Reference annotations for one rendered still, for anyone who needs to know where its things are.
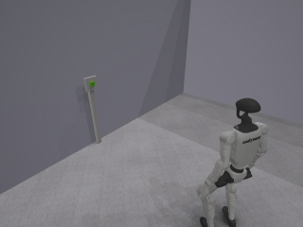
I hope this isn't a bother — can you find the robot left upper arm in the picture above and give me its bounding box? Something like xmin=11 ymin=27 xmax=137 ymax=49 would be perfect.
xmin=217 ymin=130 xmax=236 ymax=170

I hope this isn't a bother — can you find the right robot forearm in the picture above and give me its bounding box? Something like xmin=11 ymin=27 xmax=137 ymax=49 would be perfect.
xmin=252 ymin=152 xmax=266 ymax=163

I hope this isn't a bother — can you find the left robot forearm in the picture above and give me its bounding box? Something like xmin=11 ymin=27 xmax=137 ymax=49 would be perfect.
xmin=204 ymin=160 xmax=224 ymax=189

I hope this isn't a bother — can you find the right robot foot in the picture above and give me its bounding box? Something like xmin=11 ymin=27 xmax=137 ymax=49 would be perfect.
xmin=223 ymin=206 xmax=236 ymax=227

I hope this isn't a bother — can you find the robot left hand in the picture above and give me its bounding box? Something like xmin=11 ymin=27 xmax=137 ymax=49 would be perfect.
xmin=196 ymin=183 xmax=211 ymax=202

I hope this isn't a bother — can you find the robot right upper arm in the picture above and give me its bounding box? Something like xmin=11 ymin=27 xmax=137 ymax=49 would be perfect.
xmin=254 ymin=122 xmax=269 ymax=153

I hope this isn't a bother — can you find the robot right hand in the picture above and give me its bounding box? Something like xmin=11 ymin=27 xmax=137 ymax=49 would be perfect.
xmin=248 ymin=163 xmax=256 ymax=169

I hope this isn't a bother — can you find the robot torso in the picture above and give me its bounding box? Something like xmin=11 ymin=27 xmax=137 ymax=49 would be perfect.
xmin=224 ymin=121 xmax=262 ymax=183

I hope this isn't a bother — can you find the panel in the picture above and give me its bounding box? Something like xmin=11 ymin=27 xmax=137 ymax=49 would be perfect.
xmin=83 ymin=76 xmax=102 ymax=144

